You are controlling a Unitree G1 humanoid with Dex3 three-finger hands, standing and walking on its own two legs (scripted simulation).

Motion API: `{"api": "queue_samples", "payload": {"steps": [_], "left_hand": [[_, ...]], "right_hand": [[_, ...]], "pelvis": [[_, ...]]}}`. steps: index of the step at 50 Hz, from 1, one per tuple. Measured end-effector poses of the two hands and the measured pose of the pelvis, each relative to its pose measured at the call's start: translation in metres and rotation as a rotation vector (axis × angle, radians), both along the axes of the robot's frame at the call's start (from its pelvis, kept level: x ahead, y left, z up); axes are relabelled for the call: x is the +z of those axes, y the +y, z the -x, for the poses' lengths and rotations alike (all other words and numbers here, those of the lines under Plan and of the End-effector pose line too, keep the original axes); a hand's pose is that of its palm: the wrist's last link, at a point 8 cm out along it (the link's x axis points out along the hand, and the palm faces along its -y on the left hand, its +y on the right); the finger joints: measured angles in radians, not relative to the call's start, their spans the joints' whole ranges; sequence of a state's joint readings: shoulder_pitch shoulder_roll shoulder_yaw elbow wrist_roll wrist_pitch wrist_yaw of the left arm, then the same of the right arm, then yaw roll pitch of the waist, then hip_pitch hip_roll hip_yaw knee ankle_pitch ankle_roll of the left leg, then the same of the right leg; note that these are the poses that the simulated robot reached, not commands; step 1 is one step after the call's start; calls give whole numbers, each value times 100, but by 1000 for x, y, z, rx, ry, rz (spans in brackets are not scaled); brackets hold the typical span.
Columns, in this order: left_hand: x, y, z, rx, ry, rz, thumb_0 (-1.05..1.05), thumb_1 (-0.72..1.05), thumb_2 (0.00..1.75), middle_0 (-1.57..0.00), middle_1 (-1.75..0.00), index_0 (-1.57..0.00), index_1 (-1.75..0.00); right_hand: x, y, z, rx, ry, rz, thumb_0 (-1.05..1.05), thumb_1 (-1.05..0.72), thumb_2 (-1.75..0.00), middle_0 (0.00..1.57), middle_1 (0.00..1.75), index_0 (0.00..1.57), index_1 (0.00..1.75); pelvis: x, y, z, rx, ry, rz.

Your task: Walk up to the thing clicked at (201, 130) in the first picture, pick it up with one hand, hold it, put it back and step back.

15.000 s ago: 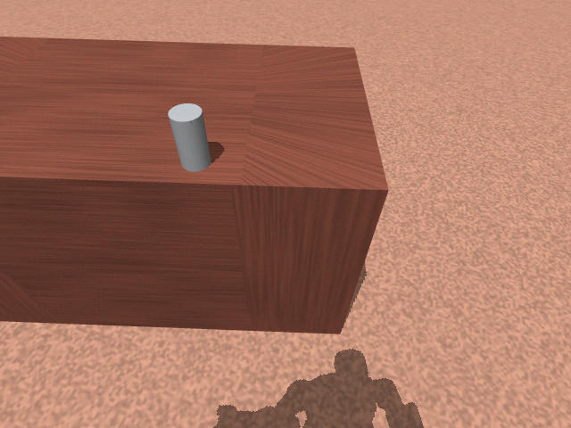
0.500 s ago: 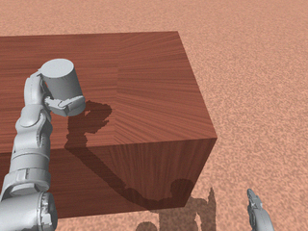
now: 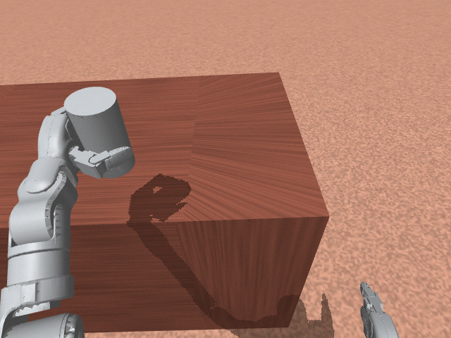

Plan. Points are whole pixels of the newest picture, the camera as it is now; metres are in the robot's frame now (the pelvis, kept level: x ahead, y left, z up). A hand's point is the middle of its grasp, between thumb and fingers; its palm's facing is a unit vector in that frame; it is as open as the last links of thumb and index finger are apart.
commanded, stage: lift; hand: left
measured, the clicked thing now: (104, 135) +0.37 +0.18 +0.24
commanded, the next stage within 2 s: hold in 0.54 s
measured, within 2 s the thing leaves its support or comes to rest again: neither
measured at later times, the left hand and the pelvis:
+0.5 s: hand (90, 133) +0.34 +0.18 +0.26, palm faces +0.11 -0.99 +0.00, open 10.0 cm; pelvis -0.01 +0.00 +0.00, yaw +0 degrees
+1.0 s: hand (84, 120) +0.32 +0.17 +0.29, palm faces +0.09 -1.00 +0.00, open 10.0 cm; pelvis -0.01 +0.00 +0.00, yaw +0 degrees
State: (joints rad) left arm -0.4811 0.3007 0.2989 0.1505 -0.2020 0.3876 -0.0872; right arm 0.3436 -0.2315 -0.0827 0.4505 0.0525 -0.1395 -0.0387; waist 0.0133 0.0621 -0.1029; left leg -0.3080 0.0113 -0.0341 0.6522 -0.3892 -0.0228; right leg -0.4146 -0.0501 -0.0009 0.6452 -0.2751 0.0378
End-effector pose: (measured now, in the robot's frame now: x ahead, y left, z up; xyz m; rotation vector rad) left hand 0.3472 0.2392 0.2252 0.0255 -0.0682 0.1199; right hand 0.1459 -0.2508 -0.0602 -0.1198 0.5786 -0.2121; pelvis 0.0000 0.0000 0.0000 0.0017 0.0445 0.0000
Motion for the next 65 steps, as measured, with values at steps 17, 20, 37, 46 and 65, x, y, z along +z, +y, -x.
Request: {"api": "queue_samples", "payload": {"steps": [17, 20, 37, 46, 65], "left_hand": [[31, -9, 30, -15, -6, 17, 0, -54, 112, -78, -118, -80, -119], [33, -9, 33, -15, -3, 21, 0, -54, 112, -78, -118, -80, -118], [53, -9, 44, -19, -18, 12, 0, -54, 111, -79, -117, -81, -117], [60, -11, 48, -34, -25, 13, 0, -52, 109, -80, -115, -82, -115], [76, -14, 61, -28, -33, 5, 0, -52, 108, -79, -115, -81, -115]], "right_hand": [[-4, -8, 8, -15, -15, -6, -1, 55, -5, 5, 5, 6, 5], [-5, -8, 8, -17, -17, -9, -1, 54, -5, 5, 5, 6, 5], [-5, 1, 1, -6, -50, -32, -1, 54, -5, 5, 5, 6, 5], [-8, 4, 3, 3, -51, -48, -1, 53, -5, 5, 5, 6, 5], [-6, 1, 4, 3, -73, -55, -1, 54, -5, 5, 5, 6, 5]], "pelvis": [[3, -2, 11, 5, -35, -4], [3, -1, 12, 4, -37, -5], [4, 3, 13, 6, -44, -3], [4, 3, 13, 5, -45, -2], [4, 3, 18, 6, -53, -5]]}}
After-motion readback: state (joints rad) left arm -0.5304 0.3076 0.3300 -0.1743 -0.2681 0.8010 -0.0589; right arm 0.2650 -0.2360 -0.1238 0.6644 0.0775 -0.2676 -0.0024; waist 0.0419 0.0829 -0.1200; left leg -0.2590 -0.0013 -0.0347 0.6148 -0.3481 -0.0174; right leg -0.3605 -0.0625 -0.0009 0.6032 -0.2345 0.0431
